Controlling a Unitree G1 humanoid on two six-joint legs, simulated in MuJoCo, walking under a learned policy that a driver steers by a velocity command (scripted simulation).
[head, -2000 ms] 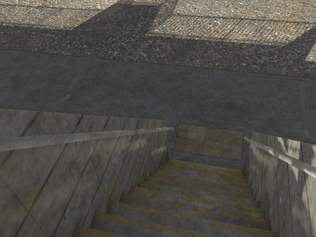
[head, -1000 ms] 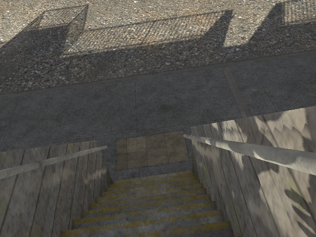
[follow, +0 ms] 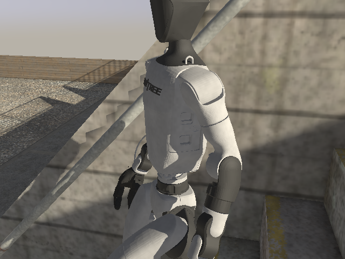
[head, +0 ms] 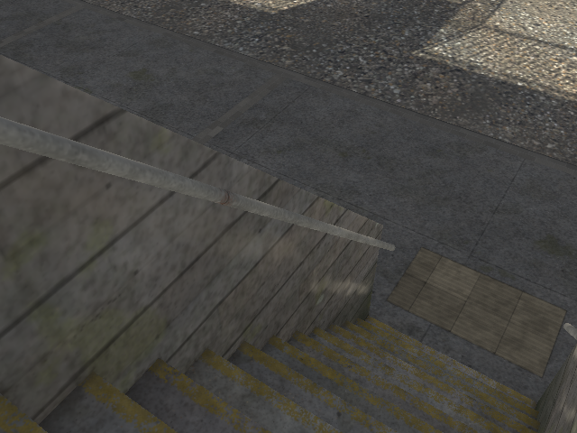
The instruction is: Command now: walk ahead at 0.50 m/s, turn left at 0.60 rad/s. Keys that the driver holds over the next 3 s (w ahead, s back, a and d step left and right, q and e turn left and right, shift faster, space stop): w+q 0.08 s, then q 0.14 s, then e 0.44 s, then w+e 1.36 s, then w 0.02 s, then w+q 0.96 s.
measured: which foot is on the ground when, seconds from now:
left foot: up 0.00-0.44, down 0.46-0.80, up 0.82-1.00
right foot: down 0.00-0.42, up 0.44-0.78, down 0.80-1.00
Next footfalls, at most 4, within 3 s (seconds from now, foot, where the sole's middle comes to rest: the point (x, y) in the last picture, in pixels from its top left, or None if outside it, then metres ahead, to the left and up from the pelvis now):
0.46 left None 0.38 0.14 -1.00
0.80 right None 0.28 -0.11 -1.00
1.32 left None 0.60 0.06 -1.24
1.78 right None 0.69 -0.24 -1.48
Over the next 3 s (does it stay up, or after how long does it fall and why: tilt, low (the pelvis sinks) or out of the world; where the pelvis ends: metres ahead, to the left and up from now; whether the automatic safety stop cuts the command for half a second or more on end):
stays up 1.08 -0.49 -1.22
